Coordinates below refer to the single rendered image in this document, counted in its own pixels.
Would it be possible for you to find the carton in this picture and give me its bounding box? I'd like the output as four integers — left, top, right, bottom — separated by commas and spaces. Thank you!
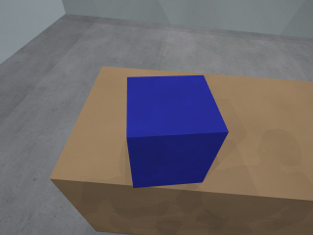
126, 75, 229, 188

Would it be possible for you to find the pedestal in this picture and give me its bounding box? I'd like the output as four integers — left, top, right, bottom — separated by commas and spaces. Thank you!
49, 67, 313, 235

